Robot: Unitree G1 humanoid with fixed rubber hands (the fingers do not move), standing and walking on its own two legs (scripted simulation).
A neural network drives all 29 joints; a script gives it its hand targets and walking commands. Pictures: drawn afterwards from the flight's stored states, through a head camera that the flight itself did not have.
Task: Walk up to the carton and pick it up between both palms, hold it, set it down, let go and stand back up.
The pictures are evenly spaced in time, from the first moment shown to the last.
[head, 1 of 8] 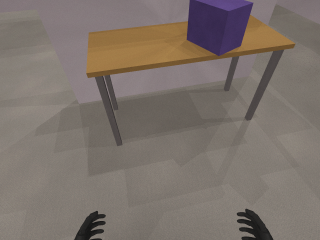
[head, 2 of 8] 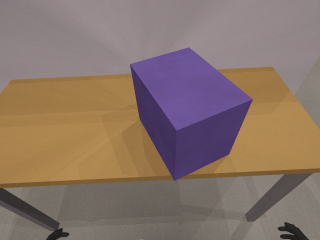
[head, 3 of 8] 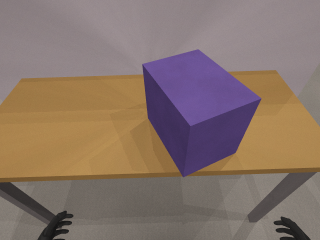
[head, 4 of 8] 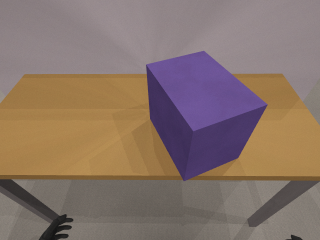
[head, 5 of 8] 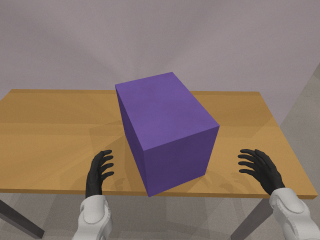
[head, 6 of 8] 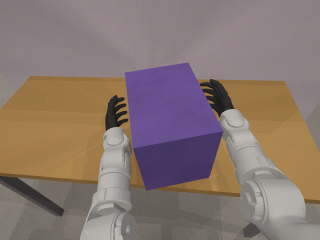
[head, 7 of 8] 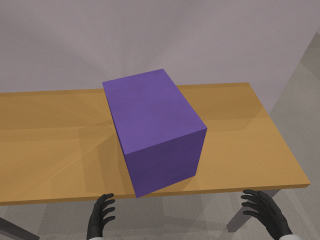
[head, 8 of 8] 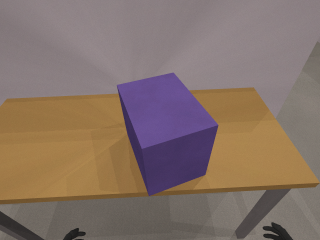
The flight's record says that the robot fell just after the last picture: no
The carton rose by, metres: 0.01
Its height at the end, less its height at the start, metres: +0.00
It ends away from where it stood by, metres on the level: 0.01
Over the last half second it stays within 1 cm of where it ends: yes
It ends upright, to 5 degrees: yes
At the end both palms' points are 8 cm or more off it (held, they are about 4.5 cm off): yes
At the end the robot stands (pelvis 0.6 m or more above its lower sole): yes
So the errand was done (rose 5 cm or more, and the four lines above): no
